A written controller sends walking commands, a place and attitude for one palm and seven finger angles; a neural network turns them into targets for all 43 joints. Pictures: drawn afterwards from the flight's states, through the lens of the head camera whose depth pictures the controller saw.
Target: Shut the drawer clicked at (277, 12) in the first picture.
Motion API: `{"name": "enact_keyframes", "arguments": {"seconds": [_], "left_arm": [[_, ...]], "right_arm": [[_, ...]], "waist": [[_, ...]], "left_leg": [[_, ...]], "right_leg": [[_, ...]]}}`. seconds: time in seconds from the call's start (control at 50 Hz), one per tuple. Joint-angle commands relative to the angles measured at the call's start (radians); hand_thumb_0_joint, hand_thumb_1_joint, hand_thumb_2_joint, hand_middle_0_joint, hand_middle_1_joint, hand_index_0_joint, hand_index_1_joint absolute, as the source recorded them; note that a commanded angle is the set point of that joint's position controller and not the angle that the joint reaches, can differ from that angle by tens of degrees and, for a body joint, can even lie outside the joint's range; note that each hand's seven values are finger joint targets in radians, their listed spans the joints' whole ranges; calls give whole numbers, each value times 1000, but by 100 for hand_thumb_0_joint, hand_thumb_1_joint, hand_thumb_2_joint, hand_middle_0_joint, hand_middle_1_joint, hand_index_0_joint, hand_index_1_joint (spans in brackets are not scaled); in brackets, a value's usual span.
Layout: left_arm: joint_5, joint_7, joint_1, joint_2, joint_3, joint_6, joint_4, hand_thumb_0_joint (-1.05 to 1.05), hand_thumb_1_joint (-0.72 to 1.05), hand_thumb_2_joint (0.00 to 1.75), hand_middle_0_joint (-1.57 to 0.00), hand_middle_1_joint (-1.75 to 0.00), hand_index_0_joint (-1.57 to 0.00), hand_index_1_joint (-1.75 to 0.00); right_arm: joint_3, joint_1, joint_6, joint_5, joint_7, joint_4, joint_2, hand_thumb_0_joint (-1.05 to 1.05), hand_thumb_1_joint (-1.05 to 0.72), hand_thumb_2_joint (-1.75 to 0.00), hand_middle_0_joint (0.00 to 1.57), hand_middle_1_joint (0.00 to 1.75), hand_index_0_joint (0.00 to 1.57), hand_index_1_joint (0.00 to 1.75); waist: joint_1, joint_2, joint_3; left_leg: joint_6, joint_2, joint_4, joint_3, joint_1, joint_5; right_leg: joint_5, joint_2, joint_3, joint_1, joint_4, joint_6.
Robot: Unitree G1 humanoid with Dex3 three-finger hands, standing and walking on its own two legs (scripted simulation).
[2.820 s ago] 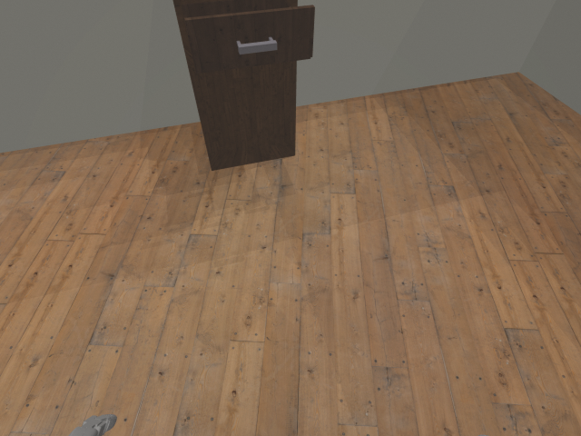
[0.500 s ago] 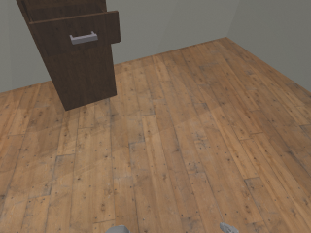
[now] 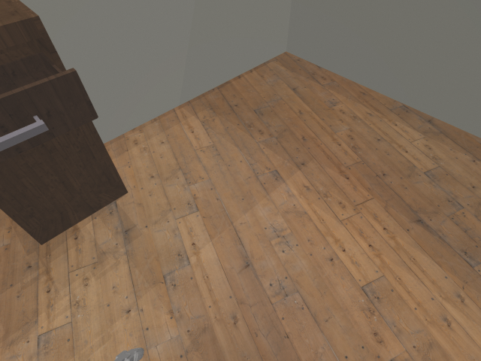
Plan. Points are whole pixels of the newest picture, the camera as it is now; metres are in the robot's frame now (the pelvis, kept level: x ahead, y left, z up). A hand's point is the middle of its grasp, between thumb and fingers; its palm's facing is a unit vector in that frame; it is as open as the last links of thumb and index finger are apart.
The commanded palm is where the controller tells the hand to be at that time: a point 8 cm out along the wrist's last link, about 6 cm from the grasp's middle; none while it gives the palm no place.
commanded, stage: walk to a spot facing it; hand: left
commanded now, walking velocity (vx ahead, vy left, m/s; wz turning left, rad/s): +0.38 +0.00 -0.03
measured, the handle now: (18, 131) +0.65 +0.60 -0.02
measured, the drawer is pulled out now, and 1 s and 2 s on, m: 0.27 0.27 0.27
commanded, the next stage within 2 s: turn to face it in 0.58 s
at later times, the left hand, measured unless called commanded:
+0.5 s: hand (130, 329) +0.21 +0.24 -0.17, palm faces +0.01 -0.99 -0.13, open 7.4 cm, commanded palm none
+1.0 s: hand (195, 202) +0.52 +0.14 -0.16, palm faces -0.11 -0.98 -0.17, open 7.3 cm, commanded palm none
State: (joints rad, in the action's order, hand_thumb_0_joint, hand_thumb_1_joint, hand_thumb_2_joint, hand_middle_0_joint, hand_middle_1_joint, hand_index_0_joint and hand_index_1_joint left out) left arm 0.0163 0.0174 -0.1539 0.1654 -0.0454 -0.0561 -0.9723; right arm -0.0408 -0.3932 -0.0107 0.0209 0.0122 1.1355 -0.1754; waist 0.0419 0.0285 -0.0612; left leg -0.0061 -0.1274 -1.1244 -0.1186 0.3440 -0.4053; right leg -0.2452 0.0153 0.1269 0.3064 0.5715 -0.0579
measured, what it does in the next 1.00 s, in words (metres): walks ahead: left foot, then right foot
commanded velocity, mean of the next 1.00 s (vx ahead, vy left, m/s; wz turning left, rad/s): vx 0.20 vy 0.00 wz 0.01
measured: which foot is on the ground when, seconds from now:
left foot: up 0.00-0.28, down 0.30-0.80, up 0.82-1.00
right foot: down 0.00-0.32, up 0.34-0.78, down 0.80-1.00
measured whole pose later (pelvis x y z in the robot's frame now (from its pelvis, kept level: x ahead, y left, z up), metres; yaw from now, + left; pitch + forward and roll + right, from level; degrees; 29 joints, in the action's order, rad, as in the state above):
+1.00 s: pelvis +0.38 -0.01 +0.00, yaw -4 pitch -1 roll +0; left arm 0.02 -0.02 -0.08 0.12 -0.03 -0.02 -0.98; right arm -0.05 -0.31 0.03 0.01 -0.01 1.08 -0.14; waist 0.07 0.02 -0.08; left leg -0.04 -0.11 -1.14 -0.08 0.45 -0.44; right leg -0.20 0.08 0.24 0.33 0.56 -0.05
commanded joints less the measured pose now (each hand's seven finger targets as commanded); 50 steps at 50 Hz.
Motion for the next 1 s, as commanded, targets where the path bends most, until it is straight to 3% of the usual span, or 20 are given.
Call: {"name": "enact_keyframes", "arguments": {"seconds": [0.0, 0.18, 0.22, 0.26, 0.28, 0.3, 0.32, 0.36, 0.44, 0.52, 0.66, 0.72, 0.74, 0.76, 0.78, 0.8, 0.84, 0.88, 0.92, 0.98], "left_arm": [[6, -28, -131, 134, -29, -13, -16, 0, 90, 90, -20, -30, -20, -30], [11, -22, -206, 162, -34, -21, -76, 0, 90, 90, -20, -30, -20, -30], [9, -22, -201, 172, -37, -17, -84, 0, 90, 90, -20, -30, -20, -30], [6, -19, -196, 147, -36, -11, -84, 0, 90, 90, -20, -30, -20, -30], [-1, -11, -214, 97, -28, -8, -66, 0, 90, 90, -20, -30, -20, -30], [-4, -4, -191, 68, -21, -10, -28, 0, 90, 90, -20, -30, -20, -30], [6, -11, -146, 100, -27, -6, -28, 0, 90, 90, -20, -30, -20, -30], [9, 6, -110, 90, -29, -3, -46, 0, 90, 90, -20, -30, -20, -30], [16, 5, -187, 26, -26, 37, -80, 0, 90, 90, -20, -30, -20, -30], [18, 12, -117, 20, -35, 57, -37, 0, 90, 90, -20, -30, -20, -30], [12, 21, 77, 19, -33, 56, 53, 0, 90, 90, -20, -30, -20, -30], [17, 3, -28, 29, -23, 32, 18, 0, 90, 90, -20, -30, -20, -30], [20, -4, -146, 52, -24, 17, -25, 0, 90, 90, -20, -30, -20, -30], [22, -17, -255, 120, -37, 2, -65, 0, 90, 90, -20, -30, -20, -30], [20, -29, -334, 225, -59, -12, -90, 0, 90, 90, -20, -30, -20, -30], [-1, -29, -355, 262, -54, -7, -87, 0, 90, 90, -20, -30, -20, -30], [-1, -39, -182, 216, -41, 1, -33, 0, 90, 90, -20, -30, -20, -30], [0, -52, -46, 149, -26, 12, 4, 0, 90, 90, -20, -30, -20, -30], [6, -55, 20, 138, -22, 20, 31, 0, 90, 90, -20, -30, -20, -30], [9, -54, 30, 142, -29, 35, 42, 0, 90, 90, -20, -30, -20, -30]], "right_arm": [[-19, 43, -24, 8, -3, -104, -48, 0, -90, -90, 20, 30, 20, 30], [-20, 200, -40, 1, 23, -178, -33, 0, -90, -90, 20, 30, 20, 30], [-22, 178, -46, 1, 21, -173, -51, 0, -90, -90, 20, 30, 20, 30], [-34, 20, -58, 7, 6, -122, -101, 0, -90, -90, 20, 30, 20, 30], [-56, -117, -65, 21, -7, -89, -202, 0, -90, -90, 20, 30, 20, 30], [-71, -220, -61, 19, -15, -73, -285, 0, -90, -90, 20, 30, 20, 30], [-61, -167, -55, 12, -24, -71, -248, 0, -90, -90, 20, 30, 20, 30], [-36, -15, -66, 6, -28, -115, -146, 0, -90, -90, 20, 30, 20, 30], [-16, 21, -92, -1, -37, -103, -83, 0, -90, -90, 20, 30, 20, 30], [-23, -3, -91, -4, -40, -92, -84, 0, -90, -90, 20, 30, 20, 30], [-33, -60, -66, 6, -39, -72, -95, 0, -90, -90, 20, 30, 20, 30], [-26, -53, -59, 5, -41, -48, -101, 0, -90, -90, 20, 30, 20, 30], [-22, -46, -57, -1, -38, -43, -103, 0, -90, -90, 20, 30, 20, 30], [-16, -50, -56, -11, -29, -40, -75, 0, -90, -90, 20, 30, 20, 30], [-6, -115, -55, -25, -27, -53, -3, 0, -90, -90, 20, 30, 20, 30], [-9, -97, -40, -26, -38, -64, -27, 0, -90, -90, 20, 30, 20, 30], [-13, -58, -16, -21, -37, -80, -23, 0, -90, -90, 20, 30, 20, 30], [-15, -11, 11, -12, -31, -75, -18, 0, -90, -90, 20, 30, 20, 30], [-15, -38, 37, -9, -24, -77, -1, 0, -90, -90, 20, 30, 20, 30], [-19, -22, 52, -4, -10, -104, -2, 0, -90, -90, 20, 30, 20, 30]], "waist": [[-28, -116, 10], [-59, -155, -28], [-34, -120, -42], [38, 6, 16], [88, 207, 87], [103, 357, 128], [91, 256, 107], [30, 82, -7], [-44, 74, 5], [-49, 68, -27], [4, 97, -85], [-41, 79, 13], [-96, 50, 85], [-144, -46, 171], [-145, -270, 305], [-141, -172, 317], [-98, -248, 260], [-44, -118, 113], [-3, -137, 89], [2, -156, 66]], "left_leg": [[-20, -56, 14, 54, 207, 108], [-10, -12, 425, 4, 127, 169], [-4, 11, 498, -24, 29, 182], [13, 38, 609, -26, -263, 167], [77, -150, 735, 238, -435, 28], [160, -353, 902, 542, -507, -31], [167, -368, 942, 567, -433, -144], [146, -311, 956, 393, -268, -69], [104, -216, 941, 76, -211, 338], [113, -205, 942, -30, -257, 456], [112, -223, 869, -128, -311, 582], [101, -206, 688, -119, -309, 831], [71, -168, 554, -129, -288, 835], [34, -113, 365, -133, -143, 646], [-10, 31, 66, -118, 96, -33], [-6, 54, -87, 23, 89, -243], [-18, 16, -192, 105, 143, -166], [-29, -22, -142, 110, 120, -61], [-40, -18, -53, 80, 60, -31], [-44, -1, 42, 35, 57, 9]], "right_leg": [[-2, 267, -258, -89, -399, -108], [-2, 251, -203, -138, -372, -99], [9, 242, -192, -116, -329, -85], [112, 162, -122, -7, -82, -45], [14, 55, -39, 145, 215, 6], [-317, -39, -12, 314, 517, 34], [-292, 11, -115, 358, 662, 16], [-113, 98, -136, 384, 705, 20], [9, 112, -121, 298, 617, 55], [83, 121, -84, 372, 509, 78], [90, 83, -3, 304, 180, 57], [94, 21, 26, 57, 50, 20], [176, 2, 49, -109, -38, 20], [400, 90, -27, -333, -52, 9], [800, 397, -348, -574, -43, -106], [1004, 468, -341, -491, -91, -172], [661, 454, -338, -331, -191, -154], [443, 400, -176, -98, -252, -101], [284, 376, -79, 26, -291, -75], [88, 355, -13, 56, -324, -53]]}}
